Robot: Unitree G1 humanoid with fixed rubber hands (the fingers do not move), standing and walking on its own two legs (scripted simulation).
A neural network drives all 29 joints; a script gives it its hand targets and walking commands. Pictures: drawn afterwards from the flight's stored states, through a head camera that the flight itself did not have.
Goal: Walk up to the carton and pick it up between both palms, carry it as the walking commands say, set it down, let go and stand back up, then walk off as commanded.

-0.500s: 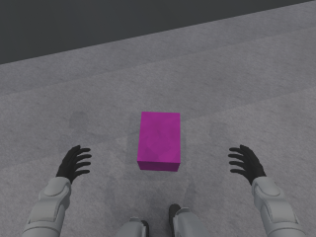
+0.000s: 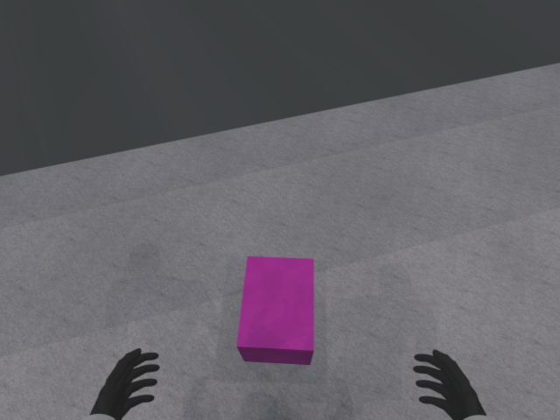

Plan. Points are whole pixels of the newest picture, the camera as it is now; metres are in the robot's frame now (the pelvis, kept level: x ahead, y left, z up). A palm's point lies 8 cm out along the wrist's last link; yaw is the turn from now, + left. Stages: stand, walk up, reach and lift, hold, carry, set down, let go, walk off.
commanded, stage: let go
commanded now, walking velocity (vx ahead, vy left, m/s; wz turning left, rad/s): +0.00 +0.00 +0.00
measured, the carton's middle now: (278, 310) +0.50 +0.02 -0.66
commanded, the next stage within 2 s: stand in 0.14 s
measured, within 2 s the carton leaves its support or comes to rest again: neither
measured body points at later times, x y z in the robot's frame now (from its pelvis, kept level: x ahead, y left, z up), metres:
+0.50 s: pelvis +0.00 +0.02 +0.00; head -0.03 +0.01 +0.45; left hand +0.19 +0.28 -0.06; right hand +0.18 -0.23 -0.06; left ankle -0.04 +0.13 -0.73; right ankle +0.03 -0.06 -0.73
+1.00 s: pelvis -0.01 +0.02 +0.00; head -0.06 +0.00 +0.44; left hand +0.17 +0.28 -0.05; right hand +0.16 -0.24 -0.06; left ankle -0.04 +0.13 -0.73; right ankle +0.03 -0.06 -0.73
